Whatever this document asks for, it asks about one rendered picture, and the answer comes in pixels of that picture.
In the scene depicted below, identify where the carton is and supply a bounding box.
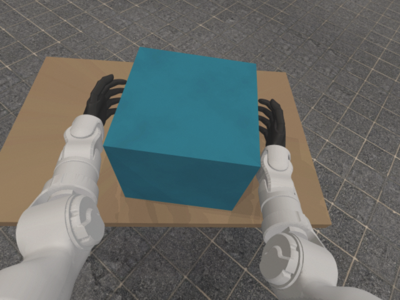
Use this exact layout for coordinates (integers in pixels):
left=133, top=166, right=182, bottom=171
left=103, top=47, right=261, bottom=211

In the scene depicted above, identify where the right robot forearm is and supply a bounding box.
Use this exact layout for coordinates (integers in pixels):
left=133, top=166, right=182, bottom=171
left=256, top=145, right=326, bottom=249

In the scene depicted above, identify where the robot right hand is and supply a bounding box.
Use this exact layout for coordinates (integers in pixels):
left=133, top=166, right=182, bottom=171
left=258, top=99, right=286, bottom=147

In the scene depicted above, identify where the robot left upper arm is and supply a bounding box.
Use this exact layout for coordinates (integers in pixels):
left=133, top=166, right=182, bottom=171
left=0, top=194, right=105, bottom=300

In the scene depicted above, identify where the robot left hand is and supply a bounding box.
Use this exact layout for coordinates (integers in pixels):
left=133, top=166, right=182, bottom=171
left=84, top=74, right=127, bottom=126

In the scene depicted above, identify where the robot right upper arm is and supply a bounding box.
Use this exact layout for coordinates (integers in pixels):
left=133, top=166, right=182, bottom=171
left=259, top=232, right=382, bottom=300

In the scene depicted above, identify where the table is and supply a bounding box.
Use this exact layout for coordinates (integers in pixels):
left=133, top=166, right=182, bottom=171
left=0, top=56, right=332, bottom=256

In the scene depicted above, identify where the left robot forearm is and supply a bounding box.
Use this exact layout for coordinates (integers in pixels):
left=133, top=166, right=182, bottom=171
left=16, top=114, right=104, bottom=256

